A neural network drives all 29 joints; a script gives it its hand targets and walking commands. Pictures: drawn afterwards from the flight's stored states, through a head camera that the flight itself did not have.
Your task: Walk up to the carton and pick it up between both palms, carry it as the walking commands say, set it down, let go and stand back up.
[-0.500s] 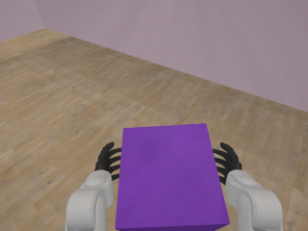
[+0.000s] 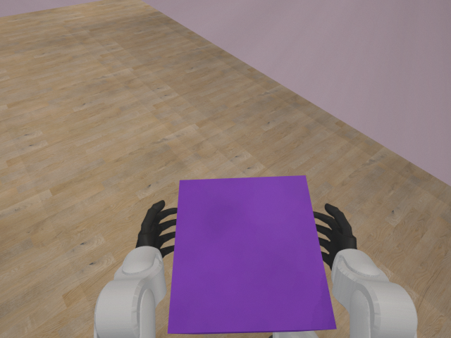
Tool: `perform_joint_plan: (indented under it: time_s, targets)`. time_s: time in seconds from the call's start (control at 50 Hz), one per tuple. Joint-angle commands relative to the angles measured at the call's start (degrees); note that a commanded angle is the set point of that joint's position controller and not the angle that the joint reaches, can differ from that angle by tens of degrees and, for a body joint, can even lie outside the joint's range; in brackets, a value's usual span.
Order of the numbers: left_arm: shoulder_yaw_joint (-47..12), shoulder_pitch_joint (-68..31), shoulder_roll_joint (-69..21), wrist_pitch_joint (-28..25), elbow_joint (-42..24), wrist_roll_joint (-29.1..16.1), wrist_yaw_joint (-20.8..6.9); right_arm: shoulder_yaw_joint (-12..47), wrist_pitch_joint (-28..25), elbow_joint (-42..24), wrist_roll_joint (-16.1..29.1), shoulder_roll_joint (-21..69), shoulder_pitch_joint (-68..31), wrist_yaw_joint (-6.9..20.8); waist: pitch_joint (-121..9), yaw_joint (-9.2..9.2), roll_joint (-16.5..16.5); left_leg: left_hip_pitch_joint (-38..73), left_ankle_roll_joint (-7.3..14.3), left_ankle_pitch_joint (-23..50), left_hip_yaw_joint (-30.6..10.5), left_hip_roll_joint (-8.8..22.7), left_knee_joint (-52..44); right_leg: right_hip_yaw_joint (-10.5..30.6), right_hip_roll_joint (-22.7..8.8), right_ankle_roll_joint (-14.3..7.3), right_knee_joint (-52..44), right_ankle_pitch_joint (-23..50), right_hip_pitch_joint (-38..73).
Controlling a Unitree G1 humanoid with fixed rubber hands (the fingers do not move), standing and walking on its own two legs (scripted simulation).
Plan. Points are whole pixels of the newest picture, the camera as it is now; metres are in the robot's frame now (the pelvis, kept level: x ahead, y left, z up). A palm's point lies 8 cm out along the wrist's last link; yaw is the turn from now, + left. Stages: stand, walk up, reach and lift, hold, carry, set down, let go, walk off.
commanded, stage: carry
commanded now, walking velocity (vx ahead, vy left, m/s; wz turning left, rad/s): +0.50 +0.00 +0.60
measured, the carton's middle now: (244, 263) +0.25 -0.01 +0.01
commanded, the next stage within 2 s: none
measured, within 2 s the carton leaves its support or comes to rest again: neither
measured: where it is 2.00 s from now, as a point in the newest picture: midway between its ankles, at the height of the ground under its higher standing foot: (108, 175)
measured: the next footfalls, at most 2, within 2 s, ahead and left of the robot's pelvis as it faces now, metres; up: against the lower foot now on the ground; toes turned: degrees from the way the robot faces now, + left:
right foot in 0.20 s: +0.31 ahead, -0.09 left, +0.00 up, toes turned +0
left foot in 0.70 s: +0.63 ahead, +0.21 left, +0.00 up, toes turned +32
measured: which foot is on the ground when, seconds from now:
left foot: down 0.00-0.20, up 0.22-0.68, down 0.70-1.00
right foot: up 0.00-0.18, down 0.20-0.70, up 0.72-1.00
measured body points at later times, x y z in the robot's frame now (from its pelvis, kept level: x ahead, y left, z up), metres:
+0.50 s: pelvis +0.34 +0.02 +0.00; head +0.34 -0.01 +0.45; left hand +0.50 +0.25 +0.08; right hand +0.62 -0.02 +0.07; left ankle +0.39 +0.20 -0.67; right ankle +0.27 -0.09 -0.75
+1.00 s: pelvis +0.65 +0.21 +0.00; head +0.67 +0.25 +0.45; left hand +0.78 +0.48 +0.06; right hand +0.94 +0.23 +0.07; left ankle +0.60 +0.19 -0.75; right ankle +0.86 +0.11 -0.67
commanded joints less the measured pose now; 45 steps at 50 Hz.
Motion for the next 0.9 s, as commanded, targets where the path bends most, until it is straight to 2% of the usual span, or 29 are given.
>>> perform_joint_plan:
  time_s: [0.0, 0.06, 0.1, 0.14, 0.16, 0.18, 0.2, 0.22, 0.26, 0.28, 0.3, 0.32, 0.36, 0.48, 0.5, 0.52, 0.54, 0.58, 0.62, 0.64, 0.66, 0.68, 0.7, 0.72, 0.74, 0.76, 0.8, 0.86, 0.88]
  targets:
    - [-35.8, -21.2, -51.2, -0.6, -5.5, -14.5, -6.7, 34.2, -0.9, -8.6, 13.9, 44.0, -23.9, 9.6, -10.4, -1.12, 7.1, 13.3, -1.2, 33.9, -7.7, 12.8, 1.1, -2.5, 2.2, -0.3, -5.3, 1.3, -3.3]
    - [-35.9, -23.4, -50.6, 0.0, -5.8, -15.0, -6.9, 34.9, -0.3, -9.5, 13.9, 44.0, -25.1, 9.2, -8.2, -1.53, 6.9, 13.2, 0.0, 40.1, -9.5, 13.5, 2.7, -3.4, 3.4, -1.1, -10.7, 0.6, -0.9]
    - [-35.2, -22.1, -49.5, 0.3, -5.3, -14.7, -6.9, 34.9, 0.1, -10.3, 14.1, 43.1, -25.1, 9.0, -8.2, -1.77, 6.2, 13.0, -0.8, 53.2, -10.0, 12.9, 5.2, -6.4, 6.4, -1.6, -13.7, -1.0, 2.5]
    - [-34.2, -21.3, -48.7, 0.6, -3.9, -14.5, -6.5, 35.3, 0.4, -11.2, 14.6, 42.7, -26.8, 8.6, -13.4, -1.10, 6.8, 10.8, -1.8, 64.0, -6.6, 10.8, 12.6, -7.8, 9.3, -3.2, -19.4, -1.9, 15.8]
    - [-34.8, -23.6, -49.1, 0.2, -6.4, -15.2, -6.7, 36.1, 0.5, -10.7, 15.5, 44.6, -26.7, 8.7, -18.4, 0.06, 6.9, 2.8, -3.6, 61.4, -3.2, 9.1, 21.9, -7.8, 8.3, -4.0, -22.5, 2.0, 32.0]
    - [-33.3, -19.3, -49.2, 0.1, -4.7, -14.5, -6.8, 36.1, 0.6, -12.0, 15.6, 43.0, -28.8, 8.6, -26.4, 3.61, 1.1, -12.9, -5.5, 42.6, -2.3, 7.4, 37.6, 3.5, -2.1, -6.2, -25.0, -0.6, 54.4]
    - [-31.3, -17.0, -48.7, -0.1, -3.5, -13.2, -6.7, 37.3, 1.2, -11.7, 15.9, 44.4, -28.4, 9.0, -28.4, 2.59, -11.6, -29.4, -7.3, -2.5, 1.5, 2.5, 51.6, 25.7, -20.6, -12.2, -26.6, 5.8, 65.5]
    - [-29.5, -14.7, -48.7, -0.4, 0.3, -12.9, -6.7, 37.5, 1.3, -11.6, 15.2, 42.4, -29.9, 8.9, -27.4, 2.26, -18.2, -37.2, -7.7, -11.2, 1.5, 1.5, 63.0, 35.4, -25.5, -17.3, -29.6, 7.2, 62.2]
    - [-30.4, -16.9, -53.5, -1.2, -1.6, -13.3, -7.3, 38.5, 0.6, -10.1, 17.1, 47.9, -31.2, 9.9, -21.8, 2.50, -1.5, -36.4, -7.1, -7.5, -2.0, 8.8, 63.2, 24.3, -23.0, -15.0, -31.7, 4.6, 51.2]
    - [-32.0, -20.6, -55.2, -1.9, -4.5, -14.8, -7.6, 38.9, -0.1, -10.0, 17.6, 50.7, -32.0, 10.1, -17.6, 2.24, 1.1, -35.2, -7.3, -4.7, -1.4, 10.7, 58.9, 18.3, -20.3, -12.2, -34.0, -1.3, 45.6]
    - [-32.8, -23.5, -54.9, -2.2, -6.3, -16.2, -8.0, 38.3, -0.6, -8.3, 17.0, 51.6, -30.3, 10.0, -14.7, 2.02, 0.0, -34.8, -7.8, -3.6, 0.3, 11.4, 53.4, 14.6, -18.7, -10.3, -36.2, -5.5, 43.2]
    - [-32.4, -22.9, -53.9, -2.4, -5.6, -16.7, -8.6, 38.1, -1.1, -7.3, 15.6, 51.1, -29.5, 9.5, -12.3, 1.86, -4.0, -34.7, -8.0, -0.9, 3.3, 10.6, 52.8, 10.8, -17.7, -8.3, -37.8, -3.2, 41.2]
    - [-33.8, -24.2, -52.8, -2.4, -5.9, -18.2, -9.7, 36.9, -1.6, -5.0, 13.5, 51.2, -26.8, 8.7, -11.8, 1.74, -6.6, -34.6, -8.0, 2.1, 6.2, 10.5, 48.0, 3.9, -15.9, -6.7, -38.8, 0.7, 41.4]
    - [-33.2, -24.3, -48.9, -1.5, -5.8, -19.5, -11.7, 36.0, -1.6, -5.0, 11.5, 49.1, -26.7, 6.5, -4.6, 1.90, -9.0, -35.2, -6.7, 11.3, 13.8, 6.9, 32.0, -8.2, -9.9, -5.2, -38.8, 15.6, 44.5]
    - [-33.0, -25.3, -48.8, -1.1, -6.4, -19.8, -11.8, 35.9, -1.5, -5.4, 11.6, 49.5, -27.7, 6.0, -4.4, 2.00, -9.2, -35.1, -6.4, 12.7, 15.8, 5.6, 29.4, -10.0, -8.9, -4.3, -38.0, 20.9, 46.3]
    - [-31.9, -23.4, -48.3, -1.0, -5.5, -19.5, -11.9, 36.8, -1.3, -6.6, 11.7, 48.9, -27.2, 5.7, -3.8, 1.68, -12.8, -34.0, -6.2, 13.9, 17.4, 4.8, 26.5, -12.4, -8.0, -3.9, -37.4, 25.7, 47.2]
    - [-31.7, -23.8, -47.1, -0.7, -5.5, -19.1, -11.3, 36.3, -0.9, -5.7, 11.5, 48.1, -26.3, 5.4, -4.3, 1.47, -11.0, -31.8, -5.6, 13.9, 19.4, 3.6, 23.1, -13.3, -9.0, -4.3, -34.6, 35.3, 48.9]
    - [-30.4, -20.0, -47.3, -0.7, -5.2, -18.2, -11.0, 38.7, -1.0, -10.5, 13.4, 47.7, -29.8, 5.5, -7.8, 1.52, -13.6, -25.3, -4.7, 16.2, 23.3, -0.5, 18.2, -15.7, -9.1, -4.2, -27.9, 55.0, 52.5]
    - [-30.0, -19.7, -46.3, -0.1, -6.6, -17.4, -10.4, 38.9, -0.2, -10.6, 14.9, 48.4, -30.3, 5.7, -11.4, 0.51, -18.3, -16.0, -3.7, 13.4, 22.4, -2.0, 16.9, -17.1, -10.3, -3.5, -17.7, 58.1, 50.9]
    - [-28.9, -17.5, -45.6, 0.3, -5.3, -16.3, -10.2, 39.0, 0.3, -10.3, 15.5, 47.8, -30.3, 5.9, -12.4, -0.34, -17.9, -10.4, -3.0, 12.5, 22.9, -3.7, 14.4, -17.3, -9.5, -3.1, -7.8, 59.0, 48.8]
    - [-28.6, -19.5, -44.1, 0.4, -7.1, -15.6, -10.0, 39.6, 0.9, -9.9, 16.7, 48.6, -30.3, 6.2, -17.1, -2.69, -14.9, 2.2, -1.3, 12.3, 17.5, -2.6, 12.2, -16.6, -8.4, -2.2, 4.8, 50.0, 41.3]
    - [-26.7, -22.4, -40.4, 0.8, -5.1, -13.5, -9.4, 40.1, 1.8, -8.8, 17.4, 48.6, -33.7, 6.8, -13.3, -2.68, -9.1, 10.3, 0.1, 6.5, 4.3, 4.0, 12.4, -12.0, -4.8, -1.7, 15.6, 16.4, 22.8]
    - [-28.5, -18.0, -43.8, 1.9, -4.5, -13.2, -8.8, 37.4, 2.3, -5.0, 15.4, 46.4, -28.9, 6.9, -15.3, -1.05, 12.6, 19.3, 8.8, 14.7, -28.6, 20.7, 6.6, -5.8, 3.9, 0.2, 33.9, -19.4, 1.8]
    - [-29.0, -18.3, -44.5, 1.5, -3.8, -12.9, -8.5, 37.3, 2.3, -4.5, 15.9, 48.0, -28.8, 7.6, -20.8, -0.68, 12.9, 21.7, 10.4, 16.7, -33.4, 22.6, 3.6, 4.4, 1.7, 0.1, 39.6, -19.6, -3.2]
    - [-29.7, -19.5, -47.6, 1.0, -3.8, -13.0, -8.6, 38.4, 1.8, -4.9, 16.8, 51.3, -30.3, 8.4, -20.2, -0.43, 7.3, 16.8, 8.3, 22.0, -27.1, 20.9, 5.2, 8.1, -1.7, -0.2, 35.6, -16.3, -2.3]
    - [-30.9, -21.3, -51.7, -0.2, -4.3, -13.5, -8.8, 39.6, 0.8, -6.2, 18.0, 54.6, -32.5, 9.3, -20.9, -0.13, 1.8, 13.7, 5.5, 27.2, -20.0, 19.6, 6.4, 7.0, -3.4, 0.4, 31.7, -13.3, -0.4]
    - [-31.9, -22.9, -57.1, -2.3, -4.6, -15.0, -9.2, 39.5, -0.7, -6.9, 18.5, 58.1, -32.8, 10.3, -20.9, 0.04, -0.8, 6.0, 3.6, 27.5, -12.9, 17.5, 4.9, 5.6, -4.8, 2.0, 25.7, -12.1, 5.2]
    - [-32.7, -20.7, -57.9, -4.4, -3.6, -15.1, -9.2, 39.2, -2.6, -8.2, 17.8, 56.0, -30.5, 10.6, -17.7, -0.47, -0.3, 4.5, 0.4, 25.6, -9.9, 16.1, 2.5, 2.8, -3.3, 2.4, 16.1, -9.1, 4.3]
    - [-34.0, -22.0, -58.1, -4.7, -5.0, -15.4, -8.9, 38.6, -3.1, -8.5, 17.6, 55.1, -30.6, 10.7, -14.6, -0.41, 3.5, 4.8, -0.9, 28.7, -8.9, 15.0, 2.1, 2.1, -3.0, 2.5, 13.4, -7.3, 1.9]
